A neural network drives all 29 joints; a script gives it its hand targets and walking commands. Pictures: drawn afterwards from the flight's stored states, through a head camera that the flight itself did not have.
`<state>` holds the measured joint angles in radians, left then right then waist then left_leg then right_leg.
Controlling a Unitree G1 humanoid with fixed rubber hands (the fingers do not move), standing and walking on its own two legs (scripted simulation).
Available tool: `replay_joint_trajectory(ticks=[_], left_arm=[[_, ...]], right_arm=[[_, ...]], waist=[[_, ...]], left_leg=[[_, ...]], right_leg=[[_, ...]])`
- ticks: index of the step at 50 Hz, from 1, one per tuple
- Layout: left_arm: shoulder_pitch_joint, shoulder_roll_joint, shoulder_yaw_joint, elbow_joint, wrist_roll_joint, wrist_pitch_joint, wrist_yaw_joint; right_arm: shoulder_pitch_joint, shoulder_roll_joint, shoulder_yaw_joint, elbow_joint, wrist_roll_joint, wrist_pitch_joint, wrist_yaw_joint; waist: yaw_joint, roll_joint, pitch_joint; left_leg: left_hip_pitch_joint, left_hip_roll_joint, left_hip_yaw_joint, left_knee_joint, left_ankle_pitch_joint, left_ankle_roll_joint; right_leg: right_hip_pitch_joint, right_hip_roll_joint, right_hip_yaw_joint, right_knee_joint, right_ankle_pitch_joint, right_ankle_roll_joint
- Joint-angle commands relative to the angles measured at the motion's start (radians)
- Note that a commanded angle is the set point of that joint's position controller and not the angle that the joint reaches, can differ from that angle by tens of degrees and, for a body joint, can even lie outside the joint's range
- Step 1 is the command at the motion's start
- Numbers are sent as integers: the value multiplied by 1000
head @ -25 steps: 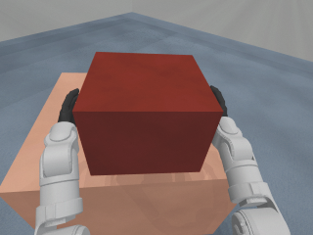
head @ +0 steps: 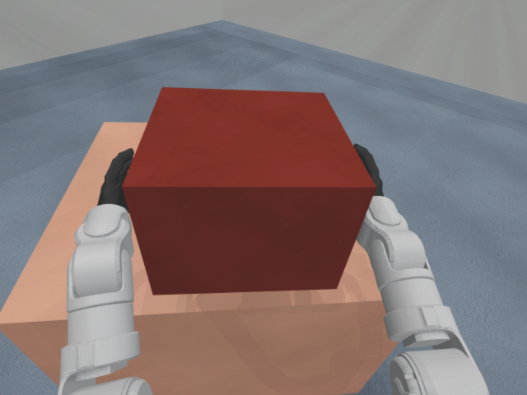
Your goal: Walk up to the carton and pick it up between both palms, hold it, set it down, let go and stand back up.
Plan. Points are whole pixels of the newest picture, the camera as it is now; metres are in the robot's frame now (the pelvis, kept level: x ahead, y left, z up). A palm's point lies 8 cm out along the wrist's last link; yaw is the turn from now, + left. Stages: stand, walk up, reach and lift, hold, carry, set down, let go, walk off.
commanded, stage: hold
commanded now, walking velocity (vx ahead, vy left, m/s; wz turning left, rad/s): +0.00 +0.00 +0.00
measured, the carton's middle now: (246, 184) +0.40 +0.00 +0.16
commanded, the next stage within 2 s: set down in 0.14 s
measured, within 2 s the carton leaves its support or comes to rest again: neither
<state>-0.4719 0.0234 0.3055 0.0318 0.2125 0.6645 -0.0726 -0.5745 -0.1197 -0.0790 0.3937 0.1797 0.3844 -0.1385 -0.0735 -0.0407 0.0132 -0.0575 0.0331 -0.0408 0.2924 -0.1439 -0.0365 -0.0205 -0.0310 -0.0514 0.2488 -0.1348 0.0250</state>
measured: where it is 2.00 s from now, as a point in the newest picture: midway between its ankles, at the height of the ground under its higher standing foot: outside the picture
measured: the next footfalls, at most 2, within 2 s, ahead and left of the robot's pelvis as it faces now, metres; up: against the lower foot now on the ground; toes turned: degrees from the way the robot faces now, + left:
none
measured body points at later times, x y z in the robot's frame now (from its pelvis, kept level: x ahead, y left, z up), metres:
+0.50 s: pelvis +0.00 +0.00 +0.00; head -0.04 +0.02 +0.45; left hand +0.37 +0.19 +0.17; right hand +0.37 -0.18 +0.15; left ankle +0.02 +0.14 -0.75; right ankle +0.01 -0.13 -0.75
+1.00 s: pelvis +0.02 +0.00 +0.00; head +0.02 +0.03 +0.45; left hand +0.41 +0.17 +0.11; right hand +0.39 -0.19 +0.11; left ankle +0.02 +0.14 -0.75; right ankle +0.01 -0.13 -0.75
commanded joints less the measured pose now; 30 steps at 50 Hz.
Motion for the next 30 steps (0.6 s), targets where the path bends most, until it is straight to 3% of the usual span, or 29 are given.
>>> replay_joint_trajectory(ticks=[1,7,8,12,23,27,30], left_arm=[[-700,-425,-508,-177,-169,-77,-126],[-699,-431,-520,-181,-174,-80,-124],[-713,-434,-528,-185,-168,-86,-126],[-715,-438,-508,-163,-155,-114,-133],[-592,-429,-403,100,-43,-300,-175],[-590,-442,-410,145,-38,-341,-166],[-619,-463,-460,133,-61,-389,-144]], right_arm=[[-703,508,404,-324,102,-66,141],[-705,503,408,-334,106,-67,139],[-709,504,420,-312,91,-66,141],[-706,506,388,-304,52,-101,149],[-640,513,263,-148,-163,-378,174],[-651,510,255,-124,-188,-450,176],[-675,520,282,-145,-185,-504,173]], waist=[[-4,56,-456],[-8,64,-466],[0,93,-504],[-2,79,-476],[28,9,-302],[36,15,-307],[35,32,-387]], left_leg=[[80,-94,63,-11,247,-24],[91,-93,59,-4,267,-28],[114,-105,78,2,299,-18],[112,-102,81,3,289,-19],[30,-88,133,-71,92,0],[33,-83,144,-64,123,-4],[62,-79,139,-33,214,-17]], right_leg=[[146,84,-22,6,212,14],[143,87,-23,7,223,15],[156,89,-43,16,232,16],[146,88,-50,16,220,14],[189,64,-83,-4,97,25],[207,64,-91,-1,121,26],[222,68,-86,15,185,27]])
